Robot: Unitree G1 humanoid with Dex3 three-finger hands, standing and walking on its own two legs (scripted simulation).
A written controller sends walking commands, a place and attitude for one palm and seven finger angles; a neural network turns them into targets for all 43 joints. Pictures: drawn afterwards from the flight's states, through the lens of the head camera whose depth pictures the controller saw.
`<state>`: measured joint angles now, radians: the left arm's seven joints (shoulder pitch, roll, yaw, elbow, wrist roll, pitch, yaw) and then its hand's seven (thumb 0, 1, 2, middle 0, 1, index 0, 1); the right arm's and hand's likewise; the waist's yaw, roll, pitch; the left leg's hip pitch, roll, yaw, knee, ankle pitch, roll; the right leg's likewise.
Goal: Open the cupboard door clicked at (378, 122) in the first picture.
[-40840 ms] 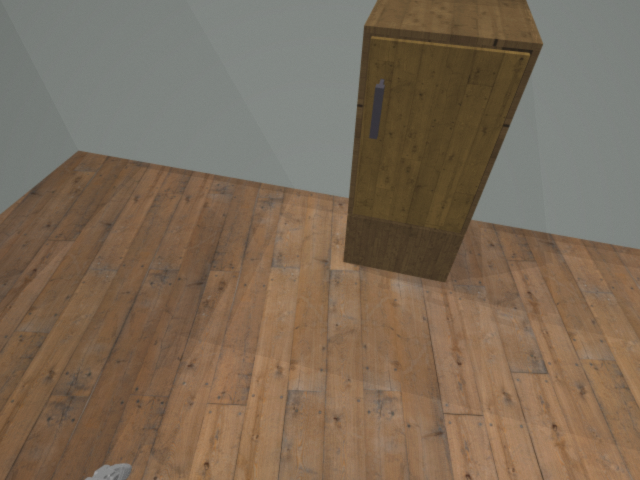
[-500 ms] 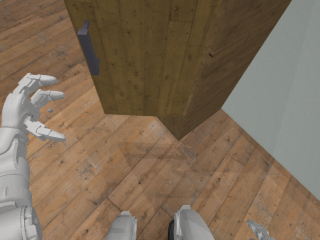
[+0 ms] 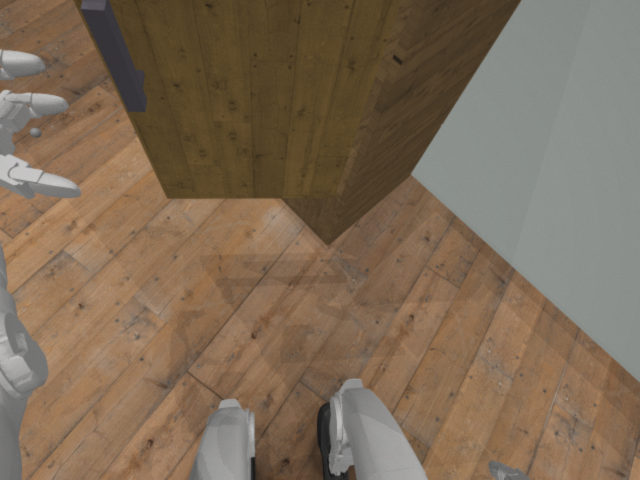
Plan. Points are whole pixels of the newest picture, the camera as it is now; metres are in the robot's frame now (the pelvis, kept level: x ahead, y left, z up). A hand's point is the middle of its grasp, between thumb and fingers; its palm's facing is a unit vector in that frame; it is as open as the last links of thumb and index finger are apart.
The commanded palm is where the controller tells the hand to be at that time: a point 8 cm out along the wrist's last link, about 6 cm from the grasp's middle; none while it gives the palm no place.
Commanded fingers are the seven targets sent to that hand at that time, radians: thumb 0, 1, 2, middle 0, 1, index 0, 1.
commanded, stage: move the hooked fingers beside the handle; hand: left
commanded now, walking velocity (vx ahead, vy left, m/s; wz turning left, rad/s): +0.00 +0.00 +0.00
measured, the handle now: (121, 48) +0.62 +0.22 +0.06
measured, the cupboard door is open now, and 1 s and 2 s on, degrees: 51 51 51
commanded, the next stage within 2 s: slide the fingers in behind the handle in 1.26 s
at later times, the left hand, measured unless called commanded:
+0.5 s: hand (35, 79) +0.56 +0.30 +0.06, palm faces +0.01 -1.00 -0.02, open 14.0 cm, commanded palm +0.55 +0.31 +0.06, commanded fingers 0.00 -0.50 0.30 -0.30 -1.20 -0.30 -1.20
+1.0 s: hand (45, 88) +0.55 +0.29 +0.06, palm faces -0.01 -1.00 -0.01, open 14.0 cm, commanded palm +0.55 +0.31 +0.06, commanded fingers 0.00 -0.50 0.30 -0.30 -1.20 -0.30 -1.20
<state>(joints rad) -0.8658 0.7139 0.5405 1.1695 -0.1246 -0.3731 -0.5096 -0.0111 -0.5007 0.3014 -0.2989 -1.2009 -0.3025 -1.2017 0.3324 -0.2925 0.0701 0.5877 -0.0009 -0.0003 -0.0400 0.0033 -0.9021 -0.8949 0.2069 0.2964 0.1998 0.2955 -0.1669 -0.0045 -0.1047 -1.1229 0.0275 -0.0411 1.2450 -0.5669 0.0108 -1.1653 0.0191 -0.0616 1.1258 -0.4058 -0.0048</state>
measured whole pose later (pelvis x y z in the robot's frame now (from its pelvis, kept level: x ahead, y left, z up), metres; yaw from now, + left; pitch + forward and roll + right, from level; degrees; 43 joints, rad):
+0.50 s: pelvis +0.00 +0.02 -0.01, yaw -2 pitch +31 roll -7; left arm -1.12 0.92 0.56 1.28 -0.02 -0.30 -0.50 -0.01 -0.50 0.30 -0.30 -1.20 -0.30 -1.20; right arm 0.38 -0.29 0.12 0.56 -0.02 0.08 -0.02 0.00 -0.90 -0.89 0.21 0.30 0.20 0.30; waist -0.27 0.02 -0.09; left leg -1.26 0.04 -0.06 1.30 -0.58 0.03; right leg -1.27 0.03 -0.08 1.13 -0.39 0.01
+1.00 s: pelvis +0.02 +0.02 +0.00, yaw -1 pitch +29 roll -7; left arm -0.98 0.79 0.52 1.18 -0.07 -0.30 -0.47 -0.01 -0.50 0.30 -0.30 -1.20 -0.30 -1.20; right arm 0.38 -0.27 0.09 0.56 -0.03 0.11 0.01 0.00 -0.90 -0.89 0.21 0.30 0.20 0.30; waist -0.23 0.02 -0.11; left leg -1.16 0.04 -0.07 1.23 -0.59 0.03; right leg -1.17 0.03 -0.08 1.06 -0.40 0.01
